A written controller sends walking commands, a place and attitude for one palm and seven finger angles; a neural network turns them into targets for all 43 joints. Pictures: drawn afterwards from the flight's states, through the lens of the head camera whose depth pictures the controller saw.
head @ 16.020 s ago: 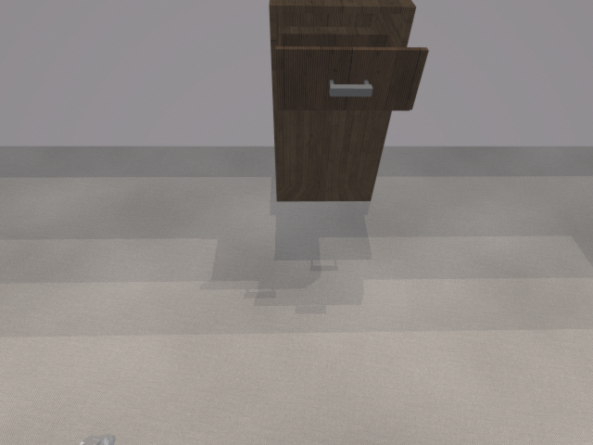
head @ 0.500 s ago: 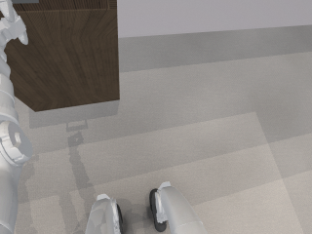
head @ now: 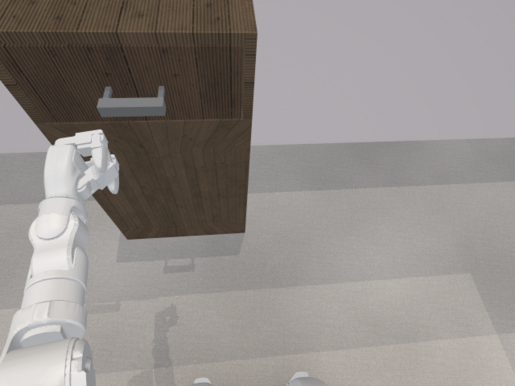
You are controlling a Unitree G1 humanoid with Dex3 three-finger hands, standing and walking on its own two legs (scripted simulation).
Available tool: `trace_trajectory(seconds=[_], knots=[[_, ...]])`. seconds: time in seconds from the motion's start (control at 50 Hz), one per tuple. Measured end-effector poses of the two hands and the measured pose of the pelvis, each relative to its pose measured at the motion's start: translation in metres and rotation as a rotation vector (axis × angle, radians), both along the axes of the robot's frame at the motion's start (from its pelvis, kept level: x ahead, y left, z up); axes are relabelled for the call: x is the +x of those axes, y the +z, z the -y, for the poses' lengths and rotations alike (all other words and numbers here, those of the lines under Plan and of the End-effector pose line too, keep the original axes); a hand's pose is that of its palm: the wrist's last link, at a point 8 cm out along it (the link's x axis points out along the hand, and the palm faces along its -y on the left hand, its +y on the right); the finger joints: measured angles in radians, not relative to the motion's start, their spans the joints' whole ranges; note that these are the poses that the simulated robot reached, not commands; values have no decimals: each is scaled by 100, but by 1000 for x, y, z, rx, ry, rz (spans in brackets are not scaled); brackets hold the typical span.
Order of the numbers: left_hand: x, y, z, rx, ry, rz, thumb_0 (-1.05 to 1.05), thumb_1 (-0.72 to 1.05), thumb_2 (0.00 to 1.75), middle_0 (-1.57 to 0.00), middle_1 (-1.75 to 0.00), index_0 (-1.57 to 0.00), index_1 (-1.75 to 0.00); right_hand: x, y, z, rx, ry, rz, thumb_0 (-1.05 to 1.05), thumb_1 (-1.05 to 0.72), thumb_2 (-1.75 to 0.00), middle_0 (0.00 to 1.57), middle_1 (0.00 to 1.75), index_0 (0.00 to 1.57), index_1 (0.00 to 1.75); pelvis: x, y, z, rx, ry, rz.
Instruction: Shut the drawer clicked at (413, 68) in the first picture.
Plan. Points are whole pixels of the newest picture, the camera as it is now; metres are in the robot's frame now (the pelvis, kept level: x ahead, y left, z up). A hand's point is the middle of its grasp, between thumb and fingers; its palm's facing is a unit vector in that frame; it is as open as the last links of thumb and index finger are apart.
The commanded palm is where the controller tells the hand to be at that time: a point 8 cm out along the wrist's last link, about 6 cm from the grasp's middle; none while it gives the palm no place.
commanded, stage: draw the hand back to the body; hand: left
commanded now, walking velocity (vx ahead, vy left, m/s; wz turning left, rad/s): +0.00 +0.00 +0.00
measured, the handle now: (133, 99) +0.62 +0.22 +0.02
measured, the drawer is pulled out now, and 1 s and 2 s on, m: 0.00 0.00 0.00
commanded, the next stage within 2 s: step back with the hand held close in 1.02 s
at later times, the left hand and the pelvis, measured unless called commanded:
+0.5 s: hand (32, 264) +0.26 +0.23 +0.14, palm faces +0.34 -0.90 -0.27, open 3.3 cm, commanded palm +0.20 +0.26 +0.16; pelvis -0.02 -0.01 +0.04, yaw +2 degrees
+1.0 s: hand out of the picture +0.13 +0.23 +0.20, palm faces +0.46 -0.79 -0.41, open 3.3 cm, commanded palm +0.09 +0.26 +0.22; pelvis -0.03 -0.02 +0.04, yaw +3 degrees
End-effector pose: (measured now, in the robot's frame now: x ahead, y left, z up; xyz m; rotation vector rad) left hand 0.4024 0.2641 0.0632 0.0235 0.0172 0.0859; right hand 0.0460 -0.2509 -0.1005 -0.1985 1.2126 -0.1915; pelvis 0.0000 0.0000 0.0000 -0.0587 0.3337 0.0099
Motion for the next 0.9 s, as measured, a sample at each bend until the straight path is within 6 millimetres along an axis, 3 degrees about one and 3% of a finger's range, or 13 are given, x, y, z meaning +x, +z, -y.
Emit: trace_trajectory(seconds=[0.16, 0.22, 0.42, 0.58, 0.9], knots=[[-60, 30, -1, 2, -16, 25, 2, 90, 90, -140, -160, -140, -160, 60, 15, -3, 14, 72, 216, 1, -91, -90, 20, 30, 20, 30, -3, 10, 1, 17, 18, 104], [-83, 42, -1, 123, 34, -8, 2, 90, 90, -140, -160, -140, -160, 78, 24, -7, 16, 88, 281, 1, -91, -90, 20, 30, 20, 30, -7, 16, 2, 28, 18, 152], [-160, 78, -5, 242, 225, -24, 2, 90, 90, -140, -160, -140, -160, 121, 57, -24, 30, 170, 445, 1, -91, -90, 20, 30, 20, 30, -17, 36, 8, 51, 26, 298], [-210, 108, -3, 290, 276, 39, 2, 90, 90, -140, -160, -140, -160, 130, 69, -32, 52, 223, 513, 1, -91, -90, 20, 30, 20, 30, -19, 43, 13, 58, 29, 364], [-304, 157, 2, 463, 350, 116, 2, 90, 90, -141, -160, -140, -160, 114, 64, -20, 48, 223, 529, 2, -90, -90, 20, 30, 21, 30, -23, 45, 22, 53, 31, 407]])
